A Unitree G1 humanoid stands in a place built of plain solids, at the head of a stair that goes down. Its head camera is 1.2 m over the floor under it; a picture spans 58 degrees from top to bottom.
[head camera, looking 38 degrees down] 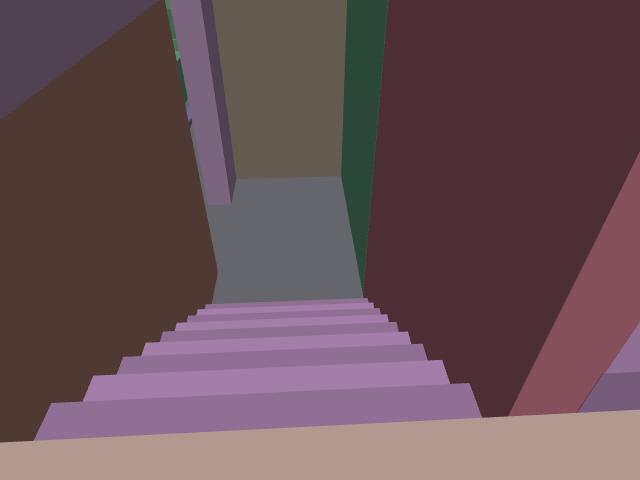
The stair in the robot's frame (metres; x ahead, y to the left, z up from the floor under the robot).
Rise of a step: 0.19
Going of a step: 0.24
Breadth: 1.49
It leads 3 degrees to the left of straight ahead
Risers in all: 10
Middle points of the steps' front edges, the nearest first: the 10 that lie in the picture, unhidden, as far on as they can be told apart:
0.65 0.19 0.00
0.89 0.20 -0.19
1.13 0.21 -0.38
1.37 0.22 -0.57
1.61 0.24 -0.76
1.85 0.25 -0.95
2.09 0.26 -1.14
2.33 0.28 -1.33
2.57 0.29 -1.52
2.81 0.30 -1.71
